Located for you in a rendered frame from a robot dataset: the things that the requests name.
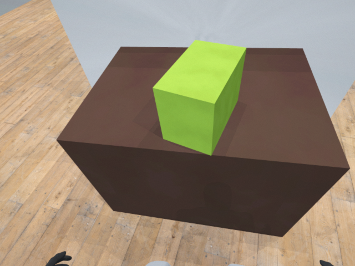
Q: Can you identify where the left robot hand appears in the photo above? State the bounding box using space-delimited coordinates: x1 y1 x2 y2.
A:
46 251 72 266

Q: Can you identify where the pedestal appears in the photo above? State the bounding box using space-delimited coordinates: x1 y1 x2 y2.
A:
56 47 350 237

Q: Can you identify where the carton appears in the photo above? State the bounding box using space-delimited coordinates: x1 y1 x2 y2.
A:
153 40 246 156

